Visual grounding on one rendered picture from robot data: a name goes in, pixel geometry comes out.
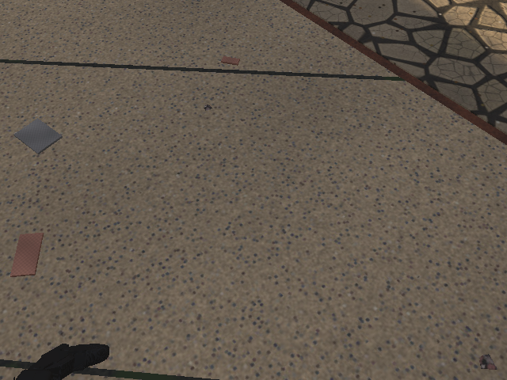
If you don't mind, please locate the robot left hand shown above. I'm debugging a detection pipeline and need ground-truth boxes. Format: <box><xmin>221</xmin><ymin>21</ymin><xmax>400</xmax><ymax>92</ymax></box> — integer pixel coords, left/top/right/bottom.
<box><xmin>13</xmin><ymin>344</ymin><xmax>109</xmax><ymax>380</ymax></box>

